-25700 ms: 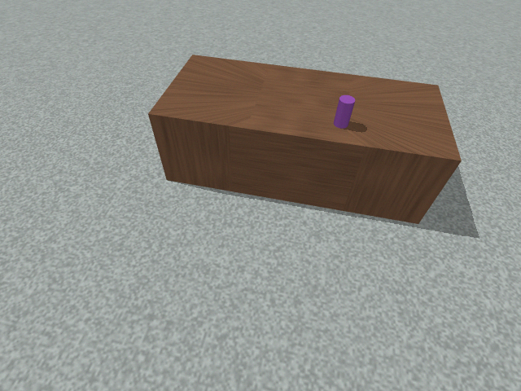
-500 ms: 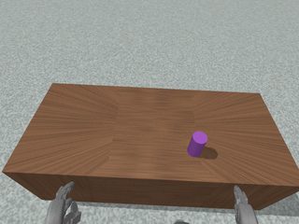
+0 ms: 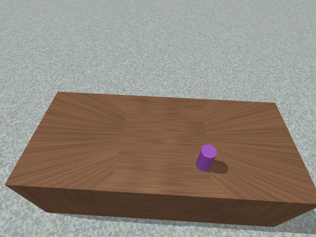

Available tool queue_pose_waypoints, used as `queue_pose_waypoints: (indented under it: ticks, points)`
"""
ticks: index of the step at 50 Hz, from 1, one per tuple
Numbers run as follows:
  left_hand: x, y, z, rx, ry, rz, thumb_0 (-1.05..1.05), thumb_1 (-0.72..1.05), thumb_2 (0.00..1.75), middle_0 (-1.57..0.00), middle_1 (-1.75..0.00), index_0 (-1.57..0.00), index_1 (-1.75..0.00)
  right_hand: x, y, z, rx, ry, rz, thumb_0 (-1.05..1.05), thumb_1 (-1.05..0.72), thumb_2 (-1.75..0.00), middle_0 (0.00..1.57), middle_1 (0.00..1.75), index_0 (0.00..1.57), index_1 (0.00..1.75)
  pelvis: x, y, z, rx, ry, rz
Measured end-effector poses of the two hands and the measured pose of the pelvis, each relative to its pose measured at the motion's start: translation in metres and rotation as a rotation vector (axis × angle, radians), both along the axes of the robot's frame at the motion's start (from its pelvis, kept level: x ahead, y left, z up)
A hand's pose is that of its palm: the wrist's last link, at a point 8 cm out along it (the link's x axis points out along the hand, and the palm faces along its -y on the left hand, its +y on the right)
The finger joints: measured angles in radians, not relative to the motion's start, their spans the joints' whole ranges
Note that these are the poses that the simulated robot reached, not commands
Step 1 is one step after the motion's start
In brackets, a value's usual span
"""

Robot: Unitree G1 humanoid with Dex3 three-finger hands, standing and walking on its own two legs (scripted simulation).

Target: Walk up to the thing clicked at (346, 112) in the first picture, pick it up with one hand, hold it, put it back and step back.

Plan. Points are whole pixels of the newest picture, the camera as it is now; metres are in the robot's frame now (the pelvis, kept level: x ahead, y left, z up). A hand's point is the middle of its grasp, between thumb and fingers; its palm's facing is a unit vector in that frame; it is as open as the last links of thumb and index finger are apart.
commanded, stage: stand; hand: right
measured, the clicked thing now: (205, 158) +0.47 -0.20 -0.27
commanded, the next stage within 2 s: none
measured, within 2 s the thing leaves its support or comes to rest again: neither
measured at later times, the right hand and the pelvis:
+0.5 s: hand out of the picture +0.04 -0.25 -0.13, palm faces -0.05 +0.94 -0.35, open 7.4 cm; pelvis -0.01 +0.00 +0.02, yaw +0 degrees
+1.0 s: hand out of the picture +0.05 -0.24 -0.13, palm faces -0.06 +0.94 -0.34, open 7.3 cm; pelvis -0.01 +0.01 +0.03, yaw +1 degrees
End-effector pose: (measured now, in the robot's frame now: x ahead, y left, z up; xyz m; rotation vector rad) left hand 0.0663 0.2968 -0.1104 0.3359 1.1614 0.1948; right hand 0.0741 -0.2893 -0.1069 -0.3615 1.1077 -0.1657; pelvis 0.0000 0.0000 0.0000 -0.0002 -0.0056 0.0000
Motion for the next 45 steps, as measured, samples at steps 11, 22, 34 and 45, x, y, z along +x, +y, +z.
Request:
queue_pose_waypoints:
  ticks: [11, 22, 34, 45]
  points:
    - [-0.001, -0.018, 0.001, -0.049, 0.033, 0.029, 0.01, 0.90, 0.90, -0.21, -0.30, -0.20, -0.30, -0.018, -0.001, 0.005, 0.005, 0.084, -0.039, 0.00, -0.86, -0.89, 0.20, 0.30, 0.21, 0.30, -0.001, -0.004, 0.015, -0.002, -0.042, 0.004]
    - [-0.009, -0.011, 0.007, -0.052, 0.035, 0.044, 0.01, 0.90, 0.90, -0.21, -0.30, -0.20, -0.30, -0.034, 0.000, 0.010, 0.008, 0.121, -0.048, 0.01, -0.90, -0.90, 0.20, 0.30, 0.21, 0.30, -0.011, -0.002, 0.023, -0.004, -0.065, 0.005]
    - [-0.032, 0.003, 0.010, -0.029, 0.103, 0.073, 0.01, 0.90, 0.90, -0.21, -0.30, -0.20, -0.30, -0.043, 0.002, 0.010, 0.012, 0.162, -0.056, 0.01, -0.91, -0.90, 0.20, 0.30, 0.21, 0.30, -0.014, 0.002, 0.026, -0.003, -0.062, 0.006]
    - [-0.030, 0.003, 0.011, -0.034, 0.103, 0.073, 0.01, 0.90, 0.90, -0.21, -0.30, -0.20, -0.30, -0.034, 0.006, 0.010, 0.017, 0.156, -0.046, 0.01, -0.91, -0.90, 0.20, 0.30, 0.21, 0.30, -0.012, 0.005, 0.027, 0.000, -0.061, 0.008]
